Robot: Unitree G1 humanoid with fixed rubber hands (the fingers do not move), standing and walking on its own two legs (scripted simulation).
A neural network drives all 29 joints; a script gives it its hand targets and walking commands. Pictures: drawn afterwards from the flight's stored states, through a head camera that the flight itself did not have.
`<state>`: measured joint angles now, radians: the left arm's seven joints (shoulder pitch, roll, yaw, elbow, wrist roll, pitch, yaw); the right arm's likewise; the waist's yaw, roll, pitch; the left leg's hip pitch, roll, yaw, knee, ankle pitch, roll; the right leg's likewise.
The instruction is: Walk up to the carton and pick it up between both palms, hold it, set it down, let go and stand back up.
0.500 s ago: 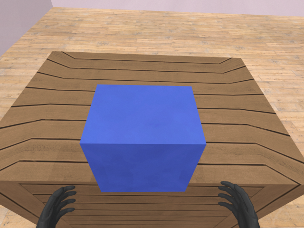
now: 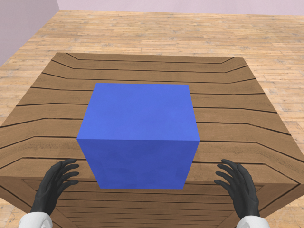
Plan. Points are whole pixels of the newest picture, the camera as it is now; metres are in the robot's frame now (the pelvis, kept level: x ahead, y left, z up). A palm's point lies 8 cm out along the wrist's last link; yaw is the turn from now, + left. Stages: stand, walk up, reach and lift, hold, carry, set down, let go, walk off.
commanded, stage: reach and lift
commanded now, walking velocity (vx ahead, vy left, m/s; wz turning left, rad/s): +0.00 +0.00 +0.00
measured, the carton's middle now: (141, 139) +0.33 +0.07 +0.08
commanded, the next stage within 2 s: none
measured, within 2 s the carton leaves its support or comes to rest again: neither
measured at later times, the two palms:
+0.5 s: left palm (36, 166) +0.21 +0.28 +0.12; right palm (239, 162) +0.26 -0.15 +0.12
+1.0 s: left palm (48, 123) +0.29 +0.27 +0.17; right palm (241, 126) +0.31 -0.15 +0.18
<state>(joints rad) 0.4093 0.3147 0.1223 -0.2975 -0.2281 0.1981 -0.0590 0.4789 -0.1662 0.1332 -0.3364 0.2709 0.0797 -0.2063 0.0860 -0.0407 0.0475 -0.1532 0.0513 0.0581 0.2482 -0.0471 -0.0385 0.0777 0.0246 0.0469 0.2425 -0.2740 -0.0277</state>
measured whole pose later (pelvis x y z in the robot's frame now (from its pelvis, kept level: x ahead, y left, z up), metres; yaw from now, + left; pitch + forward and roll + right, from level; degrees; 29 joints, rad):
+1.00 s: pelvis -0.03 +0.03 +0.00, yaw -1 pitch +0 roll -1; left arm -0.36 0.36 0.21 -0.28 -0.25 0.88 0.05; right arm -0.41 -0.37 0.03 -0.03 0.54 0.56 -0.22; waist 0.00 -0.06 0.00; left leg -0.28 0.05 0.07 0.32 -0.04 -0.01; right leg -0.06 0.02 0.06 0.33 -0.27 0.01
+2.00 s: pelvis -0.03 +0.01 +0.00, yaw +1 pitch +2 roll +0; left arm -0.54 0.40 0.21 0.15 -0.21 0.66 -0.02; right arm -0.61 -0.27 0.05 0.32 0.43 0.43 -0.23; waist 0.01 -0.06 0.00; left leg -0.33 0.05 0.03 0.32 -0.03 -0.02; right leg -0.12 0.02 0.02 0.38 -0.29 0.00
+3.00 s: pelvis -0.04 +0.03 -0.01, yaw +0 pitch +4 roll -1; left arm -0.56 0.16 0.17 0.20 -0.07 0.50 0.10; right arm -0.65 -0.12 0.07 0.44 0.34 0.26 -0.32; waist 0.01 -0.04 0.03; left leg -0.42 0.05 0.04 0.40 -0.04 0.00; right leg -0.20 0.03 0.03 0.42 -0.29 0.01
